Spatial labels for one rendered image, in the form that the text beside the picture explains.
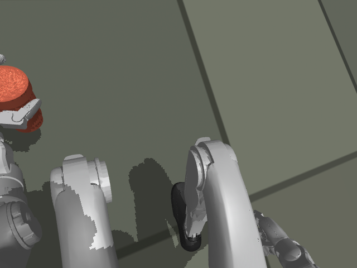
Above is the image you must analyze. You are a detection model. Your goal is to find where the right robot hand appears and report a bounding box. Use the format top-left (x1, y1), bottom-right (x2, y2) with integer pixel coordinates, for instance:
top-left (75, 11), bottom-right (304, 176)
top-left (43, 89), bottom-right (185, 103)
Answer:
top-left (253, 210), bottom-right (289, 256)

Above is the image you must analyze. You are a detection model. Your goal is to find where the cup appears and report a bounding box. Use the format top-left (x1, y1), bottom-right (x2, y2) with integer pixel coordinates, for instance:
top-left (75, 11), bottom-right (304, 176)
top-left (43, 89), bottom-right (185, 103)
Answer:
top-left (0, 65), bottom-right (43, 133)

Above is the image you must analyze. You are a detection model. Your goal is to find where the right robot foot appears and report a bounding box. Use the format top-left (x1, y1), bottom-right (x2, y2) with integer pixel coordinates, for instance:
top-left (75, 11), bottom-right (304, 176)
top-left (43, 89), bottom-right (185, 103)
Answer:
top-left (171, 182), bottom-right (201, 252)

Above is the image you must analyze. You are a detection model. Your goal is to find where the left robot hand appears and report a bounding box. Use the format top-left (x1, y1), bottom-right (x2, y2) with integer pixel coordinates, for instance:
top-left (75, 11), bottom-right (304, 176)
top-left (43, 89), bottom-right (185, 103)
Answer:
top-left (0, 54), bottom-right (42, 130)

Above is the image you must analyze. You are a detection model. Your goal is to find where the left robot arm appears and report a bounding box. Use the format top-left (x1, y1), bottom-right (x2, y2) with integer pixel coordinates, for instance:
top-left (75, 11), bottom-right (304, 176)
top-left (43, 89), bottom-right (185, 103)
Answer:
top-left (0, 132), bottom-right (42, 268)

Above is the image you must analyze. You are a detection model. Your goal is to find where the right robot arm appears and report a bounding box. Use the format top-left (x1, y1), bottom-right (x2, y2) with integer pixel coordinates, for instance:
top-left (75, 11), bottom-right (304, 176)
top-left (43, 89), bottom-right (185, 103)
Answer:
top-left (274, 238), bottom-right (320, 268)

